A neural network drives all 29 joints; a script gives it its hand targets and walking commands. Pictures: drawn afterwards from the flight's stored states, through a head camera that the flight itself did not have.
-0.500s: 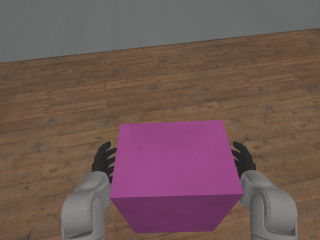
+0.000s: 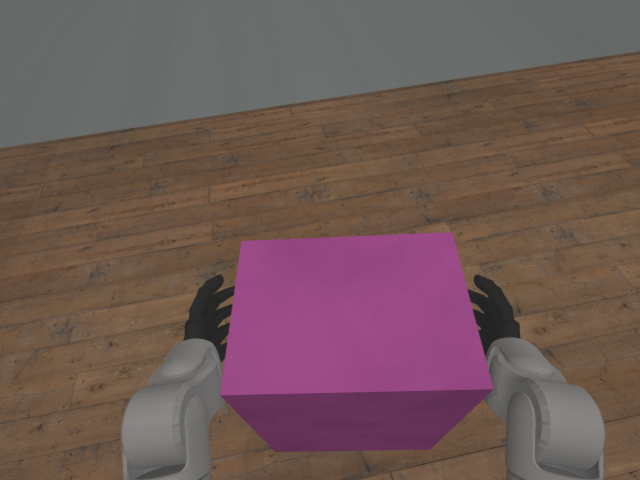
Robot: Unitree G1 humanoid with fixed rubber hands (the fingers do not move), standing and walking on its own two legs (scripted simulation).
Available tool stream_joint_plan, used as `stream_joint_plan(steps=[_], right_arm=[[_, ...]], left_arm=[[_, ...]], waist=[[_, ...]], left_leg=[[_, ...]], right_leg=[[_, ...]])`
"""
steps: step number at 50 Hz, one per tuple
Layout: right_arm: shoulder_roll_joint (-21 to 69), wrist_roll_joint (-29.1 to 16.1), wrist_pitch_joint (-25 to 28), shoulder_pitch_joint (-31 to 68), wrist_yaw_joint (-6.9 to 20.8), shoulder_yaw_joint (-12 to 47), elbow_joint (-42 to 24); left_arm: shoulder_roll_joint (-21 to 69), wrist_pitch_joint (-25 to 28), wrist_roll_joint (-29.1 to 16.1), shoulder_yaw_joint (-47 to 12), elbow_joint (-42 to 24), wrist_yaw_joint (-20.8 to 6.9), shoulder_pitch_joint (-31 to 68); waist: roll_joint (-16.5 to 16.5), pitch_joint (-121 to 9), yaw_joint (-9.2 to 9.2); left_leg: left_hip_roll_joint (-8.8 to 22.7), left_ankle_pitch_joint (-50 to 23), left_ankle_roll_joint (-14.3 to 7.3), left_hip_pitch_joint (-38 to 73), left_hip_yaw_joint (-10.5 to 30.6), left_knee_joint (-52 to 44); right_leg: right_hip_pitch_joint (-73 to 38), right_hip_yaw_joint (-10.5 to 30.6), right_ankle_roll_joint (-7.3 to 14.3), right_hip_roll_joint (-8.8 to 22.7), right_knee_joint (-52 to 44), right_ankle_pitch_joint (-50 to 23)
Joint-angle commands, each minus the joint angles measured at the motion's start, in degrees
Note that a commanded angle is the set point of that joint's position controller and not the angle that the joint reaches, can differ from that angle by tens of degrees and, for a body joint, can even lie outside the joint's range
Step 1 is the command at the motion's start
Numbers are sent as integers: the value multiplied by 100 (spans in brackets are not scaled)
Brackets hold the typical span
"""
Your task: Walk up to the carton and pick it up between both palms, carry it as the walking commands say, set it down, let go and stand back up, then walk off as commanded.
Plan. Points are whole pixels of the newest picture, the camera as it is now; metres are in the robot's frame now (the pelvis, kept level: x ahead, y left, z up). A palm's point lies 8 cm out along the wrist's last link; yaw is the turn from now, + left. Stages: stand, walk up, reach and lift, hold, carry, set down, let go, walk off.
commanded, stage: carry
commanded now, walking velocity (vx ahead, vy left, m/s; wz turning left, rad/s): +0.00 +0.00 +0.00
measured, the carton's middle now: (349, 360) +0.27 +0.00 +0.01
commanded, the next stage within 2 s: hold in 1.26 s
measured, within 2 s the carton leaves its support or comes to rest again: neither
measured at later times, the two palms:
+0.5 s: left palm (191, 384) +0.21 +0.16 +0.09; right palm (504, 383) +0.22 -0.15 +0.08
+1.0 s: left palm (192, 430) +0.17 +0.16 +0.07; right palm (511, 438) +0.17 -0.15 +0.06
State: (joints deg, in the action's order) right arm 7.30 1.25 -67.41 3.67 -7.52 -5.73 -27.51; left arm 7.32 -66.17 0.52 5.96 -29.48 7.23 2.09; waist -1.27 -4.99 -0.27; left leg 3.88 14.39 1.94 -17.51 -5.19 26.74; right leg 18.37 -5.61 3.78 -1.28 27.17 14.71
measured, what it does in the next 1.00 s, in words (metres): shifts its weight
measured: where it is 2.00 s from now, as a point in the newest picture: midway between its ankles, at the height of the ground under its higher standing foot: outside the picture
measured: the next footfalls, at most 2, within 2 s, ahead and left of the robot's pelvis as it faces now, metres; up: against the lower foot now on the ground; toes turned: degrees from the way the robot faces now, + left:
none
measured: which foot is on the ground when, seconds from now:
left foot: down 0.00-1.00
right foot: down 0.00-1.00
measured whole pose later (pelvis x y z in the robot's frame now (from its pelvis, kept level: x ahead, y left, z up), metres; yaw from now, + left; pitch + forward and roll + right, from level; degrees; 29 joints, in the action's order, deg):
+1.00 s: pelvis -0.07 +0.00 -0.01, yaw -1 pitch -1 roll +0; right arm 7.3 3.9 -59.4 3.7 -5.4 -6.6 -10.7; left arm 7.2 -60.9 4.3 6.9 -14.5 5.8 3.2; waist -1.0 -4.8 -0.3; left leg 4.4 11.8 1.3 -16.9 -5.3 29.9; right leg 16.9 -5.6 3.5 -1.4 28.3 10.6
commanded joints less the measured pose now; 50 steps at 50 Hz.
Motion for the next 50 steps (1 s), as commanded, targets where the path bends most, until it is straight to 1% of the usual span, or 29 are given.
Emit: stream_joint_plan(steps=[1, 5, 7, 14, 18, 19, 20, 21, 22, 23, 24, 26, 27, 30, 32, 33, 34, 35, 36, 37, 41, 42, 44, 45, 46, 47, 48, 49, 50], right_arm=[[4890, -1687, 46, 1911, 790, 4080, -980], [4628, -1616, -66, 1855, 771, 3994, -792], [4604, -1571, -95, 1834, 784, 3914, -645], [4506, -1534, -86, 1954, 792, 3779, -669], [4209, -1330, 16, 1989, 804, 3536, -213], [4317, -1418, 42, 2159, 816, 3631, -431], [3917, -1052, 158, 1993, 841, 3094, 598], [4058, -1199, 215, 2253, 845, 3393, 45], [3810, -990, 313, 2270, 872, 3100, 519], [3972, -1046, 395, 2294, 864, 3219, 375], [3650, -819, 537, 2423, 924, 2886, 936], [4048, -1019, 720, 2717, 927, 3199, 412], [3929, -873, 782, 2665, 936, 2985, 920], [4278, -1234, 887, 3192, 884, 3392, -9], [4068, -990, 895, 2886, 877, 3083, 742], [4336, -1397, 857, 3069, 791, 3487, -357], [4105, -1121, 785, 2678, 774, 3253, 357], [4234, -1320, 816, 3004, 741, 3462, -352], [3874, -971, 770, 2723, 759, 3060, 641], [3876, -1030, 787, 2754, 755, 3101, 417], [3756, -859, 858, 2677, 783, 2882, 904], [4001, -1060, 889, 2866, 767, 3158, 327], [3707, -849, 930, 2843, 788, 2910, 922], [3827, -889, 941, 2856, 799, 2967, 863], [3333, -446, 1044, 2731, 822, 2423, 1941], [3674, -701, 1141, 2880, 851, 2764, 1266], [3478, -565, 1207, 2842, 872, 2626, 1679], [3930, -944, 1238, 3213, 830, 3082, 577], [3662, -707, 1286, 3063, 875, 2812, 1290]], left_arm=[[4745, -91, -1678, -4152, -1088, -800, 2364], [4566, -204, -1542, -4046, -830, -748, 2185], [4516, -253, -1536, -4069, -834, -739, 2353], [4568, -251, -1581, -4056, -771, -713, 2382], [4215, -140, -1320, -3693, -292, -736, 2284], [4396, -120, -1401, -3827, -426, -734, 2427], [3919, -5, -1064, -3325, 453, -758, 2383], [4099, 44, -1179, -3550, 99, -785, 2411], [3923, 146, -981, -3261, 708, -812, 2375], [4018, 233, -1104, -3434, 370, -812, 2601], [3733, 350, -785, -3059, 1120, -857, 2527], [4155, 533, -1036, -3387, 570, -879, 2903], [3933, 618, -902, -3196, 867, -885, 3034], [4326, 684, -1155, -3425, 291, -862, 3191], [4009, 733, -954, -3145, 759, -849, 3166], [4325, 698, -1337, -3506, -170, -764, 3231], [4024, 634, -1096, -3259, 402, -775, 2970], [4244, 637, -1266, -3445, -40, -763, 3118], [3918, 601, -928, -3060, 955, -778, 2879], [3897, 620, -996, -3131, 682, -776, 2945], [3660, 726, -817, -2968, 862, -776, 3015], [3953, 765, -1015, -3232, 429, -775, 3108], [3687, 793, -727, -2890, 1160, -799, 2875], [3733, 821, -803, -3052, 868, -802, 3131], [3288, 894, -342, -2459, 2153, -841, 2889], [3622, 1000, -607, -2815, 1469, -846, 3055], [3348, 1087, -418, -2556, 1781, -857, 3002], [3849, 1084, -800, -3017, 894, -840, 3232], [3620, 1124, -507, -2713, 1659, -874, 3027]], waist=[[-228, -2524, -14], [143, -2263, 6], [231, -2073, 13], [-96, -2209, 1], [90, -2089, 3], [-109, -2089, 1], [-37, -2107, 6], [60, -1902, 12], [184, -1776, 2], [167, -1697, -14], [67, -1452, -13], [-24, -1251, -28], [18, -1036, -36], [1, -795, -37], [58, -862, -45], [25, -989, -45], [234, -986, -58], [249, -986, -78], [301, -867, -73], [260, -790, -71], [133, -937, -63], [180, -1025, -57], [151, -962, -51], [7, -824, -51], [193, -788, -51], [28, -890, -48], [167, -846, -52], [129, -958, -64], [137, -929, -54]], left_leg=[[638, -4384, -233, 1493, 326, 700], [296, -2482, -126, 671, 96, 419], [267, -2120, -83, 484, 62, 217], [554, -3784, -216, 1364, 269, 459], [491, -2556, -187, 1022, 219, 436], [483, -2142, -192, 1014, 205, 318], [507, -2024, -197, 1044, 236, 309], [488, -1764, -184, 897, 193, 304], [506, -1326, -181, 837, 220, 194], [509, -1020, -188, 877, 249, 103], [516, -510, -172, 707, 264, -43], [516, 60, -209, 573, 353, -182], [493, 195, -173, 498, 354, -229], [487, 702, -175, 271, 406, -298], [469, 745, -209, 248, 477, -308], [421, 863, -229, 283, 404, -215], [306, 690, -226, 303, 316, -22], [291, 625, -215, 379, 292, -21], [274, 634, -235, 350, 283, -38], [254, 722, -232, 302, 285, -85], [306, 335, -226, 442, 349, -121], [334, 269, -207, 526, 321, -122], [306, 157, -206, 436, 269, -26], [280, 286, -196, 380, 287, -59], [338, 264, -204, 354, 388, -101], [304, 280, -214, 375, 344, -109], [316, 321, -230, 317, 343, -62], [291, 219, -236, 470, 274, 9], [292, 95, -204, 493, 270, 22]], right_leg=[[-1212, 409, -188, 682, 335, -3843], [-1771, 659, -8, 919, 439, -5097], [-1841, 619, 5, 912, 407, -5006], [-1088, 409, -113, 731, 492, -3598], [-1247, 590, -79, 860, 225, -3623], [-1151, 629, -45, 910, 175, -3366], [-1191, 615, -32, 909, 149, -3162], [-1080, 601, -55, 936, 59, -3022], [-931, 579, -13, 921, 63, -2422], [-850, 619, -20, 908, -85, -2051], [-657, 663, 8, 884, -244, -1370], [-399, 740, 8, 875, -445, -542], [-224, 836, 25, 892, -564, -252], [94, 944, 0, 891, -849, 734], [88, 943, -19, 904, -881, 888], [106, 1023, -36, 926, -993, 1104], [174, 1227, -52, 1014, -1188, 1198], [231, 1127, 14, 1004, -1117, 1323], [376, 1119, -40, 978, -1152, 1489], [395, 1039, -64, 954, -1160, 1577], [204, 990, -70, 923, -977, 877], [145, 986, -42, 931, -896, 715], [128, 1013, -58, 949, -895, 622], [221, 1065, -31, 966, -937, 811], [226, 1013, -40, 923, -905, 867], [194, 916, -62, 898, -792, 797], [173, 1032, -58, 901, -857, 813], [229, 995, -53, 912, -891, 844], [265, 946, -54, 911, -845, 737]])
